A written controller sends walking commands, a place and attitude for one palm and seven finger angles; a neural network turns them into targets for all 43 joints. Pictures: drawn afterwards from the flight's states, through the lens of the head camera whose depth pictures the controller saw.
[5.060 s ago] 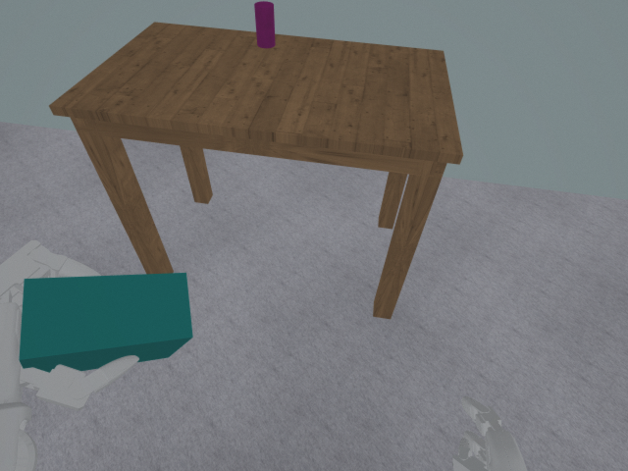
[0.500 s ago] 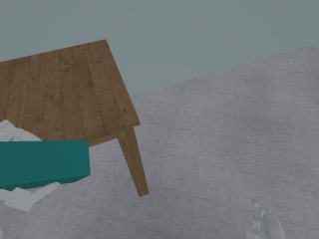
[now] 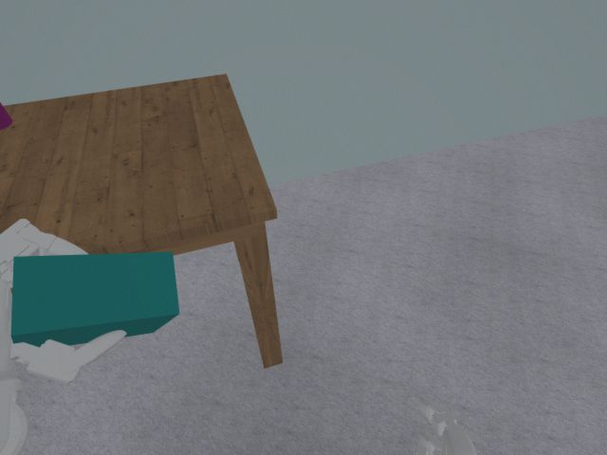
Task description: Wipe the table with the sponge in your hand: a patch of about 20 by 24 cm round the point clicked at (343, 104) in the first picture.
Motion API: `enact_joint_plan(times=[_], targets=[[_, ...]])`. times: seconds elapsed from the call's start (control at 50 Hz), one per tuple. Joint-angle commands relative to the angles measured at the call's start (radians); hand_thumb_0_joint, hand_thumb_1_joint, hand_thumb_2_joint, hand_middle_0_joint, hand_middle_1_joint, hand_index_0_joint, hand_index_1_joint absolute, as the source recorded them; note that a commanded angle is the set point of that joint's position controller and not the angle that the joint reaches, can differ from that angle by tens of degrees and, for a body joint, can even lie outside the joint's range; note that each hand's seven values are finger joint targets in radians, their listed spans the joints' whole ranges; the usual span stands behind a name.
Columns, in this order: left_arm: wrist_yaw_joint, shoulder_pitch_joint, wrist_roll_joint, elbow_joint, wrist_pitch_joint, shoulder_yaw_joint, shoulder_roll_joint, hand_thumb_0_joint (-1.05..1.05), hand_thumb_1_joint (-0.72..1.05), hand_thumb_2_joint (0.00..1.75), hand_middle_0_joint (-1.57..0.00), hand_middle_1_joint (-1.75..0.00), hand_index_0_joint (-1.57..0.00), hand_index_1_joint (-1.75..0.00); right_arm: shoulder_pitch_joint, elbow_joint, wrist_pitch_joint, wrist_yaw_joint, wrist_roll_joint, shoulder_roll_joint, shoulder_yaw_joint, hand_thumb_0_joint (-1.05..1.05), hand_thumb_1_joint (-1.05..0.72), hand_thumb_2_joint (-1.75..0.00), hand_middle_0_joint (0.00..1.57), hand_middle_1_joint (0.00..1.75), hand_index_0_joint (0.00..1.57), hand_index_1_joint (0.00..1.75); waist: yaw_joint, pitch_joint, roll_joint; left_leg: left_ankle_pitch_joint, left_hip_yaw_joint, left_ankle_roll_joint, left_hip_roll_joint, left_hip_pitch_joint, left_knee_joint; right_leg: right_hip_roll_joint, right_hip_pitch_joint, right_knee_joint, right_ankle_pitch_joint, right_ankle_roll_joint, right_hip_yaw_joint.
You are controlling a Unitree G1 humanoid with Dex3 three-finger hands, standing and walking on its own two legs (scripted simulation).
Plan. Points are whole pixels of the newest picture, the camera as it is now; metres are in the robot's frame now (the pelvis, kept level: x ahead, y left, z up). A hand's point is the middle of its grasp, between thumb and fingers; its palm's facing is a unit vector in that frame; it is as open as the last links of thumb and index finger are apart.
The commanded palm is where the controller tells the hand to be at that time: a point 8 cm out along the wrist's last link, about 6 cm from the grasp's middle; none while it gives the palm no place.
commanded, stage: come to a stop and stand still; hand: left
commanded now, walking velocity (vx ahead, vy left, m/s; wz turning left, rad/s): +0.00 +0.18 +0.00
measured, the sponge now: (120, 299) +0.23 +0.21 +0.15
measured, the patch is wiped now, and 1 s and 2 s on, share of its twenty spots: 0.00 0.00 0.00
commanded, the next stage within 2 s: look again from close up in 0.32 s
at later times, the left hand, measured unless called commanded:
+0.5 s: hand (47, 267) +0.23 +0.26 +0.20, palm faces +0.48 -0.74 -0.46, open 10.3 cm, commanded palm +0.15 +0.25 +0.18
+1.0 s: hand (34, 306) +0.20 +0.27 +0.18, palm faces +0.33 -0.85 -0.40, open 10.3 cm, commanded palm +0.14 +0.30 +0.18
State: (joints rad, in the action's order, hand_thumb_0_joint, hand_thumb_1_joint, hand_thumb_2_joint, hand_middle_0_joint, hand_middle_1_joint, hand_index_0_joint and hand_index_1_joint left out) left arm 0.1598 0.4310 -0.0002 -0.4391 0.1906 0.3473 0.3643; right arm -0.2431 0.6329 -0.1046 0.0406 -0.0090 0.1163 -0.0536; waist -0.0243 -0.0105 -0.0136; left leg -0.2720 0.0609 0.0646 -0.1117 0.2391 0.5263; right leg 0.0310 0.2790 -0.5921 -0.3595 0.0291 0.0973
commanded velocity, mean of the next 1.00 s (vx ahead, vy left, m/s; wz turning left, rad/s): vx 0.05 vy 0.03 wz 0.00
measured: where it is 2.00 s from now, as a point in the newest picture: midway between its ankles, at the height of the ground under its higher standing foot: outside the picture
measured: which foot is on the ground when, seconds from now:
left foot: down 0.00-0.02, up 0.04-0.34, down 0.36-1.00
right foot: down 0.00-0.64, up 0.66-0.84, down 0.86-1.00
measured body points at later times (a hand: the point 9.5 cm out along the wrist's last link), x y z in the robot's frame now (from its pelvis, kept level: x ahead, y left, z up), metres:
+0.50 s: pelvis -0.01 -0.02 +0.00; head +0.02 +0.00 +0.45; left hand +0.20 +0.30 +0.22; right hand +0.16 -0.26 -0.07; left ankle +0.01 +0.08 -0.72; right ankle +0.01 -0.09 -0.73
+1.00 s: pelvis -0.04 +0.04 +0.00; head -0.01 +0.05 +0.45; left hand +0.18 +0.31 +0.20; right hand +0.12 -0.19 -0.07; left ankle +0.01 +0.07 -0.73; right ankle -0.07 -0.07 -0.73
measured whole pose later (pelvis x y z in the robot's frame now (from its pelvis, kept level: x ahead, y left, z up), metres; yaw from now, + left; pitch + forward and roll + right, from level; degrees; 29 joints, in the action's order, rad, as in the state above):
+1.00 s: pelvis -0.04 +0.04 +0.00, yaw -4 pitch +0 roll -2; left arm 0.10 0.40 -0.03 -0.49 0.22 0.39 0.37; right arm -0.21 0.55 -0.10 -0.02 -0.03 0.21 -0.04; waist -0.02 -0.04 0.00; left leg -0.21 0.09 -0.08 0.06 0.31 0.50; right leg -0.02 0.19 -0.47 -0.29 -0.04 0.07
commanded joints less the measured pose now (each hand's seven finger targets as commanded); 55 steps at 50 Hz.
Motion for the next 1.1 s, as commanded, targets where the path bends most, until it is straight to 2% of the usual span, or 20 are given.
enact_joint_plan(times=[0.0,0.02,0.04,0.12,0.2,0.3,0.38,0.4,0.42,0.44,0.48,0.52,0.58,0.64,0.72,0.82,0.88,0.96,1.02,1.08], targets=[[0.028,-0.104,-0.005,-0.249,0.065,0.137,0.239,0.0,0.1,1.3,-1.2,-1.6,-1.2,-1.6,0.118,-0.145,-0.039,0.01,0.013,0.152,0.083,0.0,-0.9,-0.9,0.2,0.3,0.2,0.3,0.024,0.117,0.219,-0.222,0.046,-0.058,0.085,0.295,0.337,0.289,-0.298,0.285,0.364,-0.135,-0.4],[0.029,-0.102,-0.008,-0.243,0.07,0.165,0.259,0.0,0.1,1.3,-1.2,-1.6,-1.2,-1.6,0.147,-0.148,-0.039,0.007,0.007,0.165,0.078,0.0,-0.9,-0.9,0.2,0.3,0.2,0.3,0.005,0.114,0.193,-0.279,-0.021,-0.05,0.095,0.355,0.5,0.379,-0.296,0.274,0.548,-0.183,-0.447],[0.017,-0.072,-0.025,-0.211,0.068,0.137,0.213,0.0,0.1,1.3,-1.2,-1.6,-1.2,-1.6,0.135,-0.132,-0.032,0.003,0.021,0.178,0.102,0.0,-0.9,-0.9,0.2,0.3,0.2,0.3,0.019,0.121,0.214,-0.215,-0.091,-0.043,0.071,0.304,0.572,0.348,-0.236,0.288,0.493,-0.152,-0.431],[0.017,0.111,-0.037,-0.23,0.093,0.208,0.215,0.0,0.1,1.3,-1.2,-1.6,-1.2,-1.6,0.17,-0.165,0.015,0.008,0.022,0.142,0.073,0.0,-0.9,-0.9,0.2,0.3,0.2,0.3,0.024,0.128,0.093,-0.122,-0.053,-0.02,0.054,0.245,0.445,0.25,-0.226,0.216,0.709,-0.158,-0.197],[0.03,0.107,-0.04,-0.248,0.102,0.194,0.19,0.0,0.1,1.3,-1.2,-1.6,-1.2,-1.6,0.152,-0.19,0.016,0.02,0.014,0.161,0.086,0.0,-0.9,-0.9,0.2,0.3,0.2,0.3,0.013,0.153,0.138,-0.064,0.006,-0.03,0.078,0.187,0.241,0.22,-0.271,0.224,0.719,-0.156,-0.178],[0.034,0.084,-0.035,-0.278,0.087,0.14,0.166,0.0,0.1,1.3,-1.2,-1.6,-1.2,-1.6,0.107,-0.191,0.006,0.026,0.009,0.189,0.103,0.0,-0.9,-0.9,0.2,0.3,0.2,0.3,0.019,0.159,0.059,0.069,0.001,-0.05,0.09,-0.003,-0.047,0.189,-0.205,0.197,0.559,-0.118,-0.201],[0.028,0.016,-0.026,-0.315,0.089,0.101,0.169,0.0,0.1,1.3,-1.2,-1.6,-1.2,-1.6,0.113,-0.205,0.007,0.033,0.021,0.226,0.113,0.0,-0.9,-0.9,0.2,0.3,0.2,0.3,0.004,0.126,-0.136,0.412,-0.185,-0.131,-0.124,-0.124,-0.143,0.032,-0.048,0.104,0.172,-0.026,-0.134],[0.008,-0.891,0.082,-0.308,0.149,0.682,0.897,0.0,0.1,1.3,-1.2,-1.6,-1.2,-1.6,-0.027,-0.144,-0.075,0.026,-0.026,0.233,0.15,0.0,-0.9,-0.9,0.2,0.3,0.2,0.3,-0.054,-0.039,0.067,0.17,-0.018,-0.126,-0.035,0.199,0.1,0.093,-0.027,0.259,0.286,0.038,-0.272],[-0.017,-0.831,0.016,-0.034,0.122,0.505,0.673,0.0,0.1,1.3,-1.2,-1.6,-1.2,-1.6,0.013,-0.104,-0.063,0.017,0.009,0.172,0.115,0.0,-0.9,-0.9,0.2,0.3,0.2,0.3,0.001,-0.011,0.066,0.018,-0.034,-0.07,0.11,0.075,0.253,0.223,0.072,0.366,0.239,-0.125,-0.42],[-0.033,-0.557,-0.008,0.016,0.109,0.269,0.372,0.0,0.1,1.3,-1.2,-1.6,-1.2,-1.6,0.065,-0.137,-0.065,0.001,0.005,0.16,0.093,0.0,-0.9,-0.9,0.2,0.3,0.2,0.3,0.002,0.021,0.113,-0.098,-0.091,-0.049,0.135,0.084,0.311,0.276,0.027,0.356,0.406,-0.157,-0.497],[-0.06,-0.402,-0.044,0.058,0.116,0.062,0.158,0.0,0.1,1.3,-1.2,-1.6,-1.2,-1.6,0.07,-0.172,-0.1,-0.016,0.038,0.195,0.098,0.0,-0.9,-0.9,0.2,0.3,0.2,0.3,-0.019,0.054,-0.034,-0.073,-0.047,-0.067,0.109,0.085,0.18,0.246,-0.121,0.313,0.563,-0.123,-0.362],[-0.062,-0.252,-0.05,-0.073,0.112,-0.063,0.034,0.0,0.1,1.3,-1.2,-1.6,-1.2,-1.6,0.064,-0.163,-0.106,-0.054,0.034,0.189,0.098,0.0,-0.9,-0.9,0.2,0.3,0.2,0.3,-0.002,0.154,-0.083,0.078,-0.021,-0.072,0.125,-0.032,-0.044,0.17,-0.201,0.218,0.451,-0.096,-0.233],[-0.061,-0.098,-0.048,-0.253,0.119,-0.014,0.1,0.0,0.1,1.3,-1.2,-1.6,-1.2,-1.6,0.096,-0.206,-0.106,-0.071,0.028,0.232,0.103,0.0,-0.9,-0.9,0.2,0.3,0.2,0.3,-0.022,0.158,-0.089,0.188,-0.231,-0.144,-0.041,-0.041,-0.208,0.016,-0.123,0.067,0.127,-0.036,-0.136],[-0.048,-0.084,-0.024,-0.337,0.138,0.18,0.267,0.0,0.1,1.3,-1.2,-1.6,-1.2,-1.6,0.155,-0.244,-0.089,-0.062,-0.004,0.209,0.08,0.0,-0.9,-0.9,0.2,0.3,0.2,0.3,-0.034,0.093,-0.117,0.042,-0.343,-0.118,-0.095,0.042,-0.345,-0.023,-0.06,-0.066,-0.014,-0.06,-0.087],[-0.034,-0.15,-0.037,-0.336,0.134,0.284,0.319,0.0,0.1,1.3,-1.2,-1.6,-1.2,-1.6,0.143,-0.258,-0.072,-0.031,-0.008,0.196,0.068,0.0,-0.9,-0.9,0.2,0.3,0.2,0.3,-0.014,0.098,-0.109,0.249,-0.247,-0.077,-0.095,-0.039,-0.292,-0.024,-0.03,-0.025,0.016,-0.055,-0.06],[-0.049,-0.203,-0.038,-0.283,0.117,0.162,0.204,0.0,0.1,1.3,-1.2,-1.6,-1.2,-1.6,0.106,-0.237,-0.084,-0.035,-0.01,0.212,0.07,0.0,-0.9,-0.9,0.2,0.3,0.2,0.3,0.009,0.203,-0.146,0.477,-0.178,-0.018,-0.042,-0.212,-0.155,-0.025,-0.104,0.191,0.131,-0.075,-0.054],[-0.06,-0.089,-0.032,-0.247,0.09,0.072,0.126,0.0,0.1,1.3,-1.2,-1.6,-1.2,-1.6,0.094,-0.227,-0.075,-0.048,-0.009,0.24,0.089,0.0,-0.9,-0.9,0.2,0.3,0.2,0.3,0.011,0.24,-0.073,0.272,-0.169,-0.012,-0.014,-0.174,-0.142,-0.006,-0.127,0.168,0.107,-0.092,-0.07],[-0.058,-0.005,-0.034,-0.192,0.052,0.074,0.131,0.0,0.1,1.3,-1.2,-1.6,-1.2,-1.6,0.126,-0.255,-0.023,-0.044,-0.007,0.239,0.095,0.0,-0.9,-0.9,0.2,0.3,0.2,0.3,0.005,0.09,0.043,-0.197,-0.156,-0.054,0.057,0.073,-0.073,0.08,-0.06,0.221,-0.214,-0.154,-0.213],[-0.041,-0.134,-0.04,-0.229,0.066,0.146,0.238,0.0,0.1,1.3,-1.2,-1.6,-1.2,-1.6,0.136,-0.242,0.004,-0.032,0.01,0.238,0.094,0.0,-0.9,-0.9,0.2,0.3,0.2,0.3,0.003,-0.035,0.24,-0.145,-0.087,-0.068,0.103,0.311,0.433,0.371,0.019,0.417,-0.408,-0.299,-0.567],[-0.024,-0.24,-0.037,-0.269,0.081,0.132,0.224,0.0,0.1,1.3,-1.2,-1.6,-1.2,-1.6,0.125,-0.217,-0.007,-0.025,0.007,0.224,0.083,0.0,-0.9,-0.9,0.2,0.3,0.2,0.3,0.018,-0.037,0.071,-0.136,-0.147,-0.075,0.008,0.344,0.421,0.367,-0.027,0.314,-0.03,-0.266,-0.423]])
